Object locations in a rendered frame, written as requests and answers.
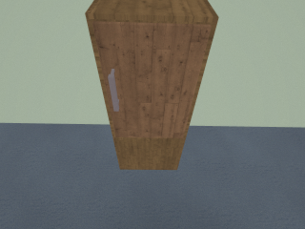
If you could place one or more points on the handle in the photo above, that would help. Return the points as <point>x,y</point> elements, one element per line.
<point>115,100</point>

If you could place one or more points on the cupboard door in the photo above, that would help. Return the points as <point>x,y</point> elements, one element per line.
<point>156,69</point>

